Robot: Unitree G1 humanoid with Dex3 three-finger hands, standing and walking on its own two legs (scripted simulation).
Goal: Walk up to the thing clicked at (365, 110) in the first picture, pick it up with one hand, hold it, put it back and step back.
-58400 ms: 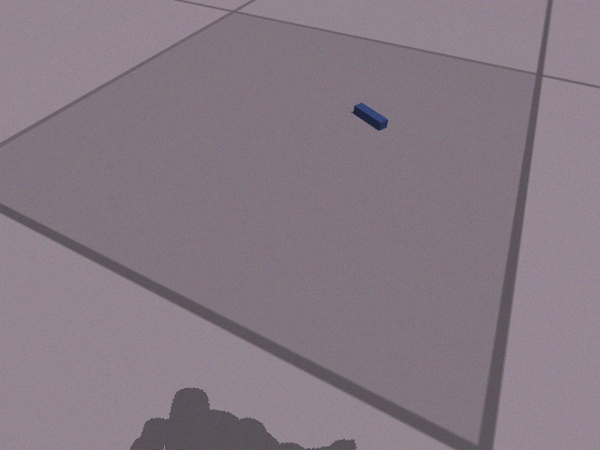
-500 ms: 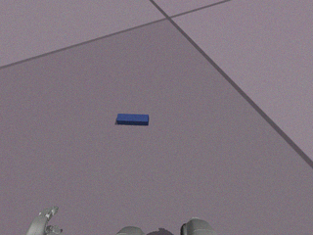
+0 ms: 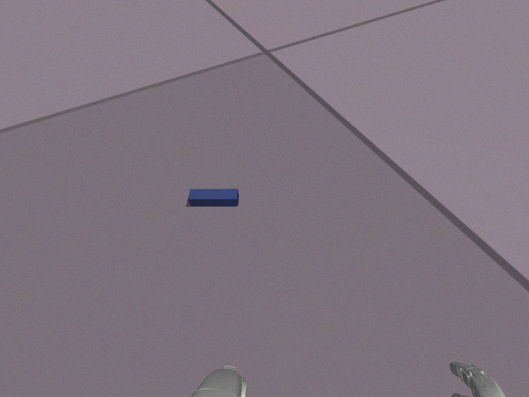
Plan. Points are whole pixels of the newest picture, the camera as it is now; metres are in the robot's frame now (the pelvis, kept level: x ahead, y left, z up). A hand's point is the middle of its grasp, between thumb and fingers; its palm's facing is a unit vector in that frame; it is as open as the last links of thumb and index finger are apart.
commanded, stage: step back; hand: left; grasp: from above
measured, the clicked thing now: (214, 197) +1.02 +0.32 -0.73
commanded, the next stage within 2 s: stand in 1.04 s
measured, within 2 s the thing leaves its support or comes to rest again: neither
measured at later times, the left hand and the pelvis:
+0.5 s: hand out of the picture +0.05 +0.27 -0.13, palm faces +0.07 -0.91 -0.40, open 7.4 cm; pelvis -0.02 -0.01 +0.01, yaw +4 degrees
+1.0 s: hand out of the picture +0.06 +0.27 -0.15, palm faces +0.13 -0.92 -0.36, open 7.4 cm; pelvis +0.02 +0.00 +0.01, yaw +6 degrees
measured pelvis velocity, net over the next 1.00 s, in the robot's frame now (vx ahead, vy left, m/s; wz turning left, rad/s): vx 0.02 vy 0.00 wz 0.10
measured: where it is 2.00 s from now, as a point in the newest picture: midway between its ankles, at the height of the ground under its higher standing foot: outside the picture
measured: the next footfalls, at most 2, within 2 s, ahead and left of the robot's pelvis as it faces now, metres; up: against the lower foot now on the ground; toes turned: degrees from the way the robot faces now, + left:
left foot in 0.20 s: +0.00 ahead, +0.14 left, +0.00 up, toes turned +2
right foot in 0.48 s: +0.06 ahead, -0.12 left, +0.00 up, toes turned +3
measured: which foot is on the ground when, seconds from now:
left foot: up 0.00-0.18, down 0.20-0.52, up 0.54-0.80, down 0.82-1.00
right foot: down 0.00-0.24, up 0.26-0.46, down 0.48-1.00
